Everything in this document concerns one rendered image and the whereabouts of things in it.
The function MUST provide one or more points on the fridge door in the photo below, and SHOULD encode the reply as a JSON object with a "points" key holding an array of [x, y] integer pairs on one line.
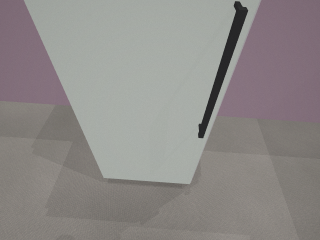
{"points": [[138, 75]]}

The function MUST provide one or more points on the handle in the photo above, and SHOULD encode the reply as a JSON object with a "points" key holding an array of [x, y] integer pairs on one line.
{"points": [[236, 27]]}

